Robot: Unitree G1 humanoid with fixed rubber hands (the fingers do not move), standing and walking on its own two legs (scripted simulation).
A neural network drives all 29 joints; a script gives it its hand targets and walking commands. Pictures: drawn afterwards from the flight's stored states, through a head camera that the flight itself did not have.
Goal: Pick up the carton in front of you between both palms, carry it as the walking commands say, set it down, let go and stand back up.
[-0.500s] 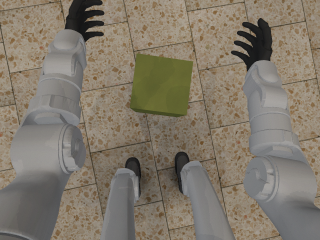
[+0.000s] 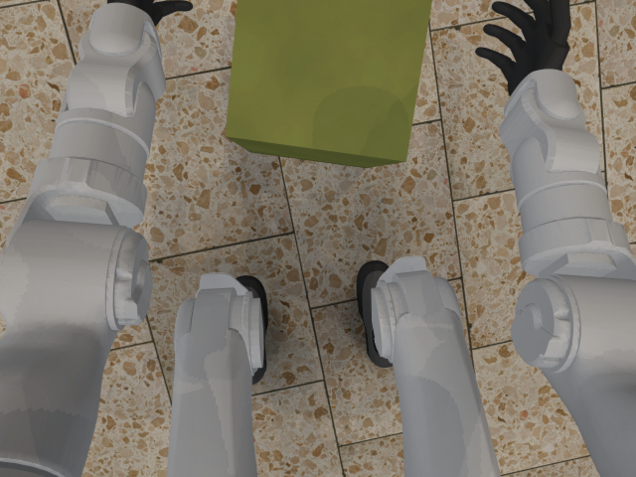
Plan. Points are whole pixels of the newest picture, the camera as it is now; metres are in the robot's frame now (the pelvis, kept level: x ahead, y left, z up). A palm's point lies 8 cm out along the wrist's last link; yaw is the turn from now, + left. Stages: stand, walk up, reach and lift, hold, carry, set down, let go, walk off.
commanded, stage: reach and lift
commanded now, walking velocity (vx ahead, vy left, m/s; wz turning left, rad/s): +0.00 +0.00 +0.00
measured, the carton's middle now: (321, 85) +0.54 -0.02 -0.33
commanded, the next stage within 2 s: none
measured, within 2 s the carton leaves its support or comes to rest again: leaves its support in 1.22 s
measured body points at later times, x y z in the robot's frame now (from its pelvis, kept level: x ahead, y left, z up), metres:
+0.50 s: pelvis -0.01 -0.01 -0.09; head +0.37 +0.00 +0.15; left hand +0.58 +0.15 -0.27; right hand +0.53 -0.21 -0.27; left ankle +0.09 +0.12 -0.42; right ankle +0.11 -0.13 -0.42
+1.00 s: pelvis -0.02 +0.00 -0.08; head +0.36 +0.01 +0.16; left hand +0.58 +0.12 -0.26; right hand +0.52 -0.18 -0.26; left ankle +0.09 +0.12 -0.42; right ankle +0.11 -0.13 -0.42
